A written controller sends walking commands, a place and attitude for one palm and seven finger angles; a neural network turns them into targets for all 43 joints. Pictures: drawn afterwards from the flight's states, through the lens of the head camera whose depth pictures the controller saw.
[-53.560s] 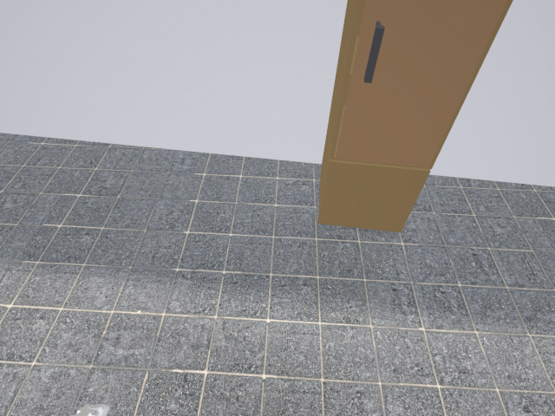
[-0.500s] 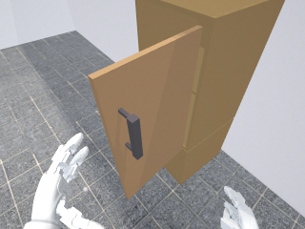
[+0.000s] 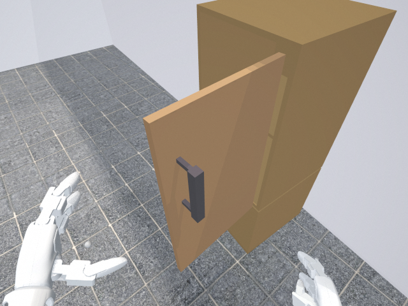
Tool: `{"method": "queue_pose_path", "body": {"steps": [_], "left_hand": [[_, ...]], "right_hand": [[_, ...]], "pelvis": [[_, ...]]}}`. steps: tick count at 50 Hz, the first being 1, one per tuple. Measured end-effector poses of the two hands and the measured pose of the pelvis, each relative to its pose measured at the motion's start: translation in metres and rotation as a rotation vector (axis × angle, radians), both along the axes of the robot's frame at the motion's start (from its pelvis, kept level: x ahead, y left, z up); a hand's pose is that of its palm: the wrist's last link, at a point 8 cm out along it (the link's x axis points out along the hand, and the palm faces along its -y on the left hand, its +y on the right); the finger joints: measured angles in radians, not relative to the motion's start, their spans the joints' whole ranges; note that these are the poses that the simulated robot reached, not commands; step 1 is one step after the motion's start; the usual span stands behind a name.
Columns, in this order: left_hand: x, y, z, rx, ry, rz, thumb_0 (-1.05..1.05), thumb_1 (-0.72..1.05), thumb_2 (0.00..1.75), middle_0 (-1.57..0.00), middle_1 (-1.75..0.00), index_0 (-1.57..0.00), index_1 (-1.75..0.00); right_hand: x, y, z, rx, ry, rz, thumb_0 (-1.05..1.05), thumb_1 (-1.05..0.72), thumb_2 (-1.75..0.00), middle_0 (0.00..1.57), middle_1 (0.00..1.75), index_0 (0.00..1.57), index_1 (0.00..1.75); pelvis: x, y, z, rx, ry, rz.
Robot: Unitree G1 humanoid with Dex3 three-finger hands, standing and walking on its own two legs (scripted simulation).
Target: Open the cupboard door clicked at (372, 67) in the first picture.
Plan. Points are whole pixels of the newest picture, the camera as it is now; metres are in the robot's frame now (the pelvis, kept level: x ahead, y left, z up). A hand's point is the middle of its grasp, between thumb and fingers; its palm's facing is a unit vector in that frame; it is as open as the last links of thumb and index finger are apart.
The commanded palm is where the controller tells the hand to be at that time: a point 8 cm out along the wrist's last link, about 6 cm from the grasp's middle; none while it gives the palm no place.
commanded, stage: draw the hand back to the body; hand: left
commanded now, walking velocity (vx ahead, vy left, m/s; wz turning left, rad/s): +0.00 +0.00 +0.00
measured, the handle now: (190, 190) +0.32 +0.07 +0.08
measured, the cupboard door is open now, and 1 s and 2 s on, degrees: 97 97 97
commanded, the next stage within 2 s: step back with the hand held close in 0.80 s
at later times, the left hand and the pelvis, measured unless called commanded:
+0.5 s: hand (42, 209) +0.20 +0.26 +0.17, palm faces +0.46 -0.80 -0.38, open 8.3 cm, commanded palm +0.15 +0.30 +0.18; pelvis +0.01 +0.00 +0.01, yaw -1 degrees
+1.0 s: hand (43, 212) +0.19 +0.26 +0.18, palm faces +0.46 -0.80 -0.39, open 7.4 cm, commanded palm +0.14 +0.29 +0.19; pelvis +0.00 -0.01 +0.01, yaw -1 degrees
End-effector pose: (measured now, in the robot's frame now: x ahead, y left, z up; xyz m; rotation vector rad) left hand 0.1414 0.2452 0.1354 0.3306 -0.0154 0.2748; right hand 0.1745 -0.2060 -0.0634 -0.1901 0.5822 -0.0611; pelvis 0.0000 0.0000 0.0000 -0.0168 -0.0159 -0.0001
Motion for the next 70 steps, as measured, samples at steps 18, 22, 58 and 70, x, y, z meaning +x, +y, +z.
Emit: {"method": "queue_pose_path", "body": {"steps": [18,22,58,70], "left_hand": [[0.014,0.042,0.039,0.111,-0.101,0.121,0.01,0.49,0.73,-0.19,-0.3,-0.19,-0.3],[0.015,0.05,0.046,0.127,-0.126,0.149,0.01,0.63,0.79,-0.2,-0.3,-0.2,-0.3],[0.009,0.042,0.05,0.209,-0.095,0.077,0.02,0.89,0.9,-0.2,-0.3,-0.21,-0.3],[-0.02,0.057,0.051,0.257,-0.14,0.026,0.02,0.89,0.9,-0.21,-0.3,-0.21,-0.31]], "right_hand": [[0.01,-0.006,0.004,-0.017,0.054,-0.007,0.02,-0.91,-0.9,0.2,0.3,0.21,0.3],[0.011,-0.009,0.004,-0.022,0.062,-0.013,0.02,-0.91,-0.9,0.2,0.3,0.21,0.3],[-0.021,-0.034,0.0,-0.026,0.13,-0.099,0.02,-0.91,-0.9,0.2,0.3,0.21,0.3],[-0.07,-0.033,0.004,-0.077,0.155,-0.164,0.02,-0.91,-0.9,0.2,0.3,0.2,0.3]], "pelvis": [[0.01,0.004,0.012,0.008,-0.043,-0.014],[0.01,0.002,0.013,0.008,-0.048,-0.016],[-0.014,-0.002,0.014,0.0,0.006,-0.035],[-0.051,0.012,0.007,-0.001,0.014,-0.042]]}}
